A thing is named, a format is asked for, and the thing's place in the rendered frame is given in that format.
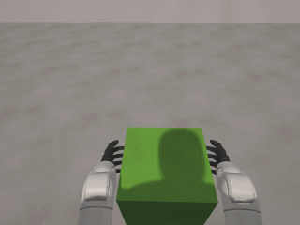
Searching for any right robot hand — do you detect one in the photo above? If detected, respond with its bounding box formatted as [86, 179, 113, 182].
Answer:
[206, 140, 230, 175]

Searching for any carton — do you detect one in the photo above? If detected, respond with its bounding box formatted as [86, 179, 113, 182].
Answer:
[116, 127, 218, 225]

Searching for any left robot forearm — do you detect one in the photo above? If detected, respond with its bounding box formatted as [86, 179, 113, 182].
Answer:
[77, 160, 117, 225]

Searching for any left robot hand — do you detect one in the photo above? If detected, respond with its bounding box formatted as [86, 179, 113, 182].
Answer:
[101, 140, 125, 173]

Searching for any right robot forearm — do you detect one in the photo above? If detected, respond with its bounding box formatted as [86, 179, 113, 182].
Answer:
[216, 161, 263, 225]

